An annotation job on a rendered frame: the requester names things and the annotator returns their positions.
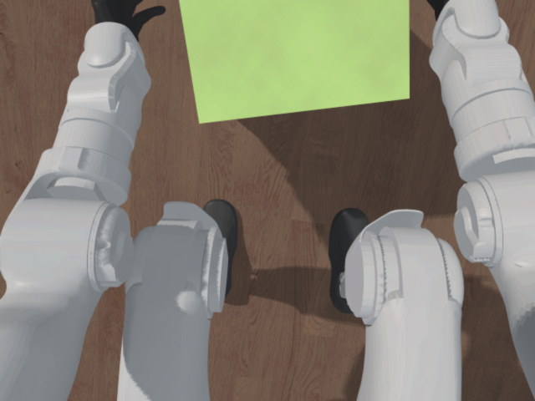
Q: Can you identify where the robot right foot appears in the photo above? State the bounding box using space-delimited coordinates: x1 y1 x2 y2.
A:
329 208 369 313

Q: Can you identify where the left robot forearm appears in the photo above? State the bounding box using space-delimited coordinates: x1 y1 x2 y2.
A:
0 22 151 280

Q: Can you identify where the robot right thigh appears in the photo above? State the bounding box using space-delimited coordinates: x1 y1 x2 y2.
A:
349 226 461 401

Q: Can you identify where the right robot hand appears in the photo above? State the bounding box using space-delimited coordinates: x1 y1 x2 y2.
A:
427 0 450 21

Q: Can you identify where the left robot hand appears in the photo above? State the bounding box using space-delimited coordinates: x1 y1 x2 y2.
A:
91 0 166 42

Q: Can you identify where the right robot upper arm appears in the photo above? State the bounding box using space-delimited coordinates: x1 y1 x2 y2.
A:
453 170 535 399

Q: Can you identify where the left robot upper arm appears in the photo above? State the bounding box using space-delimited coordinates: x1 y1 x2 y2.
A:
0 197 135 401

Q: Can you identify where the carton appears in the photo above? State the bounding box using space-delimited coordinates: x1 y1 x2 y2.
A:
179 0 410 124

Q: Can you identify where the right robot forearm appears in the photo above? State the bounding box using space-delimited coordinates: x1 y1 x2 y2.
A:
429 0 535 182

